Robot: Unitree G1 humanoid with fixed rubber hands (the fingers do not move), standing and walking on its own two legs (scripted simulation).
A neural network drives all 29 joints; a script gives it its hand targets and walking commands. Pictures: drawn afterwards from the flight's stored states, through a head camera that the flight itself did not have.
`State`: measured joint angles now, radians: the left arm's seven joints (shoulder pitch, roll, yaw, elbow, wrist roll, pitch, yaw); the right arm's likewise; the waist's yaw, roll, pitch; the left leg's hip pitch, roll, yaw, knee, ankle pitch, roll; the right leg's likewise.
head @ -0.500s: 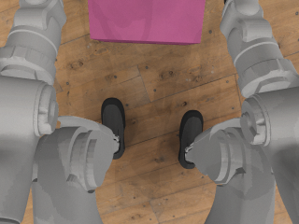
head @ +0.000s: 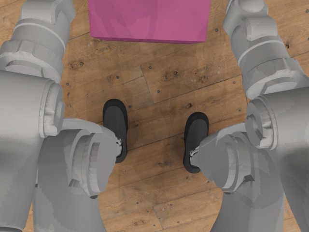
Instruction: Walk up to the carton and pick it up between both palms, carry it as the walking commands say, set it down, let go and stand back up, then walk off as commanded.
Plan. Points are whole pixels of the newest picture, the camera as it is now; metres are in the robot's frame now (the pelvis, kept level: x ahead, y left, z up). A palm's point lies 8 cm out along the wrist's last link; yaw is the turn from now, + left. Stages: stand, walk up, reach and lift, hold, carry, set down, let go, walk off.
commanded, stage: reach and lift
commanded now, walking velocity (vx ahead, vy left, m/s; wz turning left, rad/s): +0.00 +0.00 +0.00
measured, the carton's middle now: out of the picture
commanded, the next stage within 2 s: none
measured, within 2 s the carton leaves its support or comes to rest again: leaves its support in 0.38 s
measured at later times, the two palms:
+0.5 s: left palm out of the picture +0.54 +0.22 -0.17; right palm out of the picture +0.56 -0.10 -0.17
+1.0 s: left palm out of the picture +0.55 +0.22 -0.11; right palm out of the picture +0.55 -0.10 -0.11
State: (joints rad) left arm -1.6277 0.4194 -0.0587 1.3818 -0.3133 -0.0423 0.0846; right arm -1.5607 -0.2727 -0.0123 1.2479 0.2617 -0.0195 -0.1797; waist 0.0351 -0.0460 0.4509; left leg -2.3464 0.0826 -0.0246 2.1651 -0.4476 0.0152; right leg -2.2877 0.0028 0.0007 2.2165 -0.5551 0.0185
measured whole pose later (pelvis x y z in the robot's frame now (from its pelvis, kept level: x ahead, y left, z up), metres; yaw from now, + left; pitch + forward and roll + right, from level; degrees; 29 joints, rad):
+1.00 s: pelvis +0.01 +0.00 +0.02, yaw +1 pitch +40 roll -2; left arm -1.40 0.33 0.17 1.01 -0.06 0.22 0.06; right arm -1.31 -0.15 -0.32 0.89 0.03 0.21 -0.15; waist 0.03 -0.05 0.19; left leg -2.35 0.05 -0.03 2.11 -0.46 0.01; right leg -2.28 0.02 0.01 2.16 -0.58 0.04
